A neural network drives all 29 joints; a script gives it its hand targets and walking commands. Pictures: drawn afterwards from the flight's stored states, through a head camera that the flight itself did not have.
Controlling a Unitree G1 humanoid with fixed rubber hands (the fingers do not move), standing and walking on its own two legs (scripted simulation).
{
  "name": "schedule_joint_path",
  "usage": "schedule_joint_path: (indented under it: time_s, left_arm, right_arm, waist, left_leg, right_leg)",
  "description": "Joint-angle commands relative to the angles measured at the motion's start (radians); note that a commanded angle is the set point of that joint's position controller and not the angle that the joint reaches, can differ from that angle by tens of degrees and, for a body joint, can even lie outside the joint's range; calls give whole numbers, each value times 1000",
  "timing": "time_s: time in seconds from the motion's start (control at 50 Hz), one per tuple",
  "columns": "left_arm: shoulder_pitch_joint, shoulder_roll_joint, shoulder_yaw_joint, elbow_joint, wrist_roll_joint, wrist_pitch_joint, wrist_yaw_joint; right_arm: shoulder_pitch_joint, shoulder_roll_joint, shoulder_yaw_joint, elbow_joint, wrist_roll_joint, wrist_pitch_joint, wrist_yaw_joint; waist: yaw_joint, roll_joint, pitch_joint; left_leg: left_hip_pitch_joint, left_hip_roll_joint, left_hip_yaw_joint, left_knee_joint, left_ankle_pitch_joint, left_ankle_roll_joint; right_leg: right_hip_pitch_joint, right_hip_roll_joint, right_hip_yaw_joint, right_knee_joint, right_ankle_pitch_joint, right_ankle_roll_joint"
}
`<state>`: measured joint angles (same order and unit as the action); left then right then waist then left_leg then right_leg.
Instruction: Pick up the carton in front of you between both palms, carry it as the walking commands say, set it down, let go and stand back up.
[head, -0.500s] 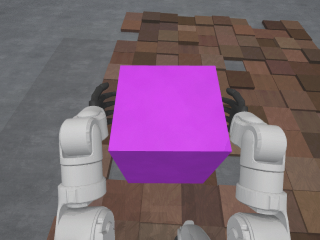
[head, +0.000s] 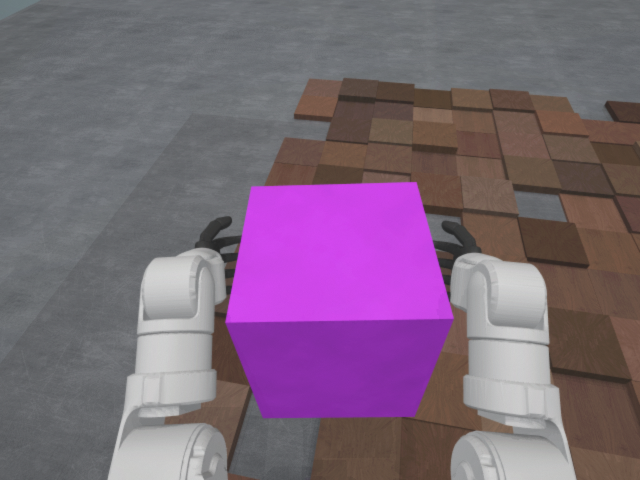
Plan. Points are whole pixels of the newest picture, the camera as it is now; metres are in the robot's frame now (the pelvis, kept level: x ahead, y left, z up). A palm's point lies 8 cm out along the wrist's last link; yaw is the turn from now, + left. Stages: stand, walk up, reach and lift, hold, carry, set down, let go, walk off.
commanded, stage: carry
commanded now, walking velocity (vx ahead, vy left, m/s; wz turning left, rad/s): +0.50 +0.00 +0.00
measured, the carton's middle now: (335, 305) +0.36 +0.01 +0.03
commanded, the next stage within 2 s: none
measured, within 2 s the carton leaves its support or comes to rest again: neither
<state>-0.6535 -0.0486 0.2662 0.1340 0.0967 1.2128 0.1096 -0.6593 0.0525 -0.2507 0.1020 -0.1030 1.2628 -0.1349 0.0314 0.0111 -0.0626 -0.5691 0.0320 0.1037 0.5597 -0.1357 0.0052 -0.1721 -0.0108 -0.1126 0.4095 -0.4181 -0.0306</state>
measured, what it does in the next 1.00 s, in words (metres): walks ahead: left foot, then right foot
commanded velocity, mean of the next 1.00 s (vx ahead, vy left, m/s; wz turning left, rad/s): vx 0.50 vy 0.00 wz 0.00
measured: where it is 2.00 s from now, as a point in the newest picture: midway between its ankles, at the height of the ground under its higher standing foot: (341, 246)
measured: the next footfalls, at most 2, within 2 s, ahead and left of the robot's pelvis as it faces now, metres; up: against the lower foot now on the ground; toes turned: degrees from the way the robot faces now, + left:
left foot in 0.04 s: +0.18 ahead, +0.11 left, +0.00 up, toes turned +7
right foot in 0.44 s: +0.42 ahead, -0.09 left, +0.01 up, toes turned -9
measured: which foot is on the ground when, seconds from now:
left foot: up 0.00-0.02, down 0.04-0.48, up 0.50-0.84, down 0.86-1.00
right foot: down 0.00-0.04, up 0.06-0.42, down 0.44-0.86, up 0.88-1.00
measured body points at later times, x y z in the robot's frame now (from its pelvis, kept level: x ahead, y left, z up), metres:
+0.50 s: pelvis +0.29 +0.00 -0.01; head +0.29 +0.00 +0.44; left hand +0.66 +0.15 +0.12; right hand +0.65 -0.16 +0.11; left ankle +0.15 +0.10 -0.70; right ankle +0.38 -0.08 -0.72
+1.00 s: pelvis +0.59 +0.05 +0.01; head +0.60 +0.06 +0.46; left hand +0.90 +0.20 +0.10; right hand +0.88 -0.11 +0.10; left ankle +0.64 +0.14 -0.72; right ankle +0.49 -0.07 -0.65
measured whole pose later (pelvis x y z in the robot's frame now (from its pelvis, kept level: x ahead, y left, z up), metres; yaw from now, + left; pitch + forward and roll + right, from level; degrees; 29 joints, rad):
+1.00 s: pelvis +0.59 +0.05 +0.01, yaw -2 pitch +5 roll +0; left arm -0.28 -0.13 0.17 -0.28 0.10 1.21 0.10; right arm -0.26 0.15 -0.14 -0.27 -0.12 1.20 -0.10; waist -0.01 -0.02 -0.09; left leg -0.39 0.04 0.18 0.47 -0.17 0.05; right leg -0.43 -0.04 -0.05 1.04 -0.42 0.00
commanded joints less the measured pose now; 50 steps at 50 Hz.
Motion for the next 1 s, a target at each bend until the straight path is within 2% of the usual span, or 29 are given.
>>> schedule_joint_path:
  time_s: [0.0,0.02,0.04,0.06,0.08,0.12,0.14,0.22,0.28,0.38,0.4,0.42,0.44,0.46,0.48,0.52,0.54,0.58,0.64,0.7,0.76,0.78,0.82,0.84,0.86,0.88,0.9,0.94,0.98]
  left_arm:
    - [-673,-1152,-700,-120,-452,-21,-272]
    - [-653,-1142,-717,-140,-448,-27,-266]
    - [-641,-1138,-734,-169,-450,-28,-262]
    - [-637,-1124,-744,-200,-447,-29,-257]
    - [-633,-1124,-761,-203,-447,-31,-251]
    - [-601,-1112,-774,-219,-449,-42,-241]
    - [-591,-1106,-779,-227,-449,-46,-235]
    - [-573,-1055,-789,-241,-444,-56,-213]
    - [-574,-1007,-779,-230,-433,-50,-201]
    - [-539,-970,-720,-109,-409,-23,-213]
    - [-532,-977,-708,-75,-408,-21,-219]
    - [-531,-985,-692,-43,-407,-21,-226]
    - [-505,-986,-672,-4,-403,-22,-233]
    - [-521,-962,-653,13,-389,-32,-233]
    - [-517,-991,-648,24,-396,-37,-235]
    - [-586,-1077,-675,-40,-440,-43,-244]
    - [-640,-1110,-695,-99,-465,-47,-247]
    - [-663,-1153,-726,-181,-498,-48,-250]
    - [-572,-1164,-753,-257,-504,-38,-252]
    - [-447,-1151,-788,-331,-485,-32,-259]
    - [-320,-1102,-829,-391,-443,-26,-261]
    - [-277,-1079,-841,-403,-431,-24,-262]
    - [-209,-1042,-865,-431,-416,-19,-265]
    - [-177,-1015,-872,-441,-408,-15,-267]
    - [-167,-995,-877,-458,-411,-5,-271]
    - [-176,-983,-879,-471,-416,6,-273]
    - [-164,-980,-881,-463,-421,9,-275]
    - [-162,-988,-873,-467,-425,7,-276]
    - [-161,-986,-872,-464,-413,3,-269]
  right_arm:
    - [-647,1146,677,-71,414,-66,240]
    - [-619,1142,689,-79,424,-73,247]
    - [-603,1117,699,-100,425,-83,250]
    - [-587,1120,715,-110,433,-91,253]
    - [-581,1110,722,-137,447,-95,254]
    - [-607,1115,767,-215,475,-104,257]
    - [-629,1113,786,-250,487,-109,257]
    - [-651,1058,807,-295,516,-114,257]
    - [-641,1004,792,-269,516,-105,255]
    - [-595,966,727,-125,468,-82,256]
    - [-594,973,713,-96,459,-80,257]
    - [-586,981,702,-66,452,-79,259]
    - [-601,979,688,-43,448,-78,261]
    - [-622,1013,680,-25,451,-74,264]
    - [-631,1027,672,-17,449,-76,268]
    - [-650,1078,670,-29,454,-82,271]
    - [-641,1098,664,-48,450,-83,268]
    - [-602,1118,664,-92,438,-82,255]
    - [-494,1121,679,-175,403,-82,238]
    - [-382,1088,699,-278,359,-81,231]
    - [-275,1042,753,-367,345,-77,241]
    - [-247,1034,773,-387,348,-75,248]
    - [-184,1011,805,-410,357,-71,262]
    - [-147,995,814,-409,363,-67,268]
    - [-126,956,814,-415,357,-66,272]
    - [-117,964,815,-387,359,-67,275]
    - [-99,962,816,-406,374,-64,278]
    - [-129,980,836,-452,397,-60,282]
    - [-167,986,856,-475,421,-61,286]
  waist:
    - [-39,-114,-399]
    - [-53,-64,-443]
    - [-70,72,-536]
    - [-77,264,-532]
    - [-75,272,-519]
    - [-81,85,-467]
    - [-76,58,-448]
    - [-70,111,-430]
    - [-79,124,-394]
    - [-66,113,-323]
    - [-49,93,-343]
    - [-33,68,-387]
    - [9,8,-454]
    - [43,-234,-518]
    - [49,-299,-470]
    - [44,-80,-408]
    - [32,-33,-378]
    - [14,-67,-387]
    - [24,-127,-398]
    - [21,-110,-339]
    - [16,-101,-300]
    - [3,-137,-312]
    - [-21,-101,-361]
    - [-36,-69,-414]
    - [-57,118,-498]
    - [-62,295,-487]
    - [-60,244,-468]
    - [-62,65,-415]
    - [-53,63,-392]
  left_leg:
    - [316,-53,103,-178,94,12]
    - [506,-26,73,-157,54,24]
    - [756,152,-235,-143,-66,115]
    - [896,315,-533,-187,96,195]
    - [939,322,-558,-168,183,227]
    - [838,305,-448,-155,251,201]
    - [784,300,-408,-180,236,182]
    - [689,271,-272,-228,232,176]
    - [672,244,-202,-236,282,168]
    - [629,180,-72,-162,459,96]
    - [581,152,-21,-80,505,67]
    - [477,123,16,21,490,37]
    - [304,90,37,201,294,9]
    - [-16,-45,29,488,-49,-19]
    - [-190,-79,-46,666,-408,0]
    - [-235,12,-153,646,-345,36]
    - [-208,41,-153,555,-289,33]
    - [-121,48,-125,428,-206,10]
    - [-144,50,-94,359,-148,-8]
    - [-137,76,-89,156,-22,-19]
    - [69,-10,53,-70,47,-22]
    - [139,-14,64,-94,63,-13]
    - [371,-35,114,-181,114,8]
    - [562,21,48,-152,77,31]
    - [784,230,-297,-173,-23,111]
    - [947,353,-578,-209,74,226]
    - [942,366,-575,-202,142,233]
    - [810,342,-446,-214,254,196]
    - [687,302,-313,-270,225,153]
  right_leg:
    - [172,-168,26,113,680,-47]
    - [64,-132,-3,241,628,-22]
    - [-186,-68,-5,459,440,21]
    - [-440,40,10,661,9,43]
    - [-571,46,82,795,-105,24]
    - [-603,-21,117,796,-46,2]
    - [-591,-46,123,745,-2,1]
    - [-508,-38,67,507,13,17]
    - [-480,-31,24,369,147,11]
    - [-319,30,-73,116,317,-11]
    - [-178,50,-107,35,377,-26]
    - [17,34,-83,33,382,-54]
    - [233,-99,107,42,334,-110]
    - [476,-295,487,29,313,-257]
    - [482,-359,614,-25,404,-306]
    - [381,-347,503,-10,469,-265]
    - [308,-330,442,-34,441,-221]
    - [239,-293,342,-74,397,-175]
    - [263,-267,273,-76,367,-193]
    - [252,-258,225,-110,387,-173]
    - [173,-211,111,-133,466,-99]
    - [173,-212,89,-94,529,-78]
    - [123,-154,-26,82,603,-18]
    - [19,-127,-54,216,521,16]
    - [-207,-58,-57,467,286,59]
    - [-501,43,-7,664,-70,72]
    - [-599,4,76,769,-118,38]
    - [-591,-66,123,720,-23,20]
    - [-505,-98,123,595,67,25]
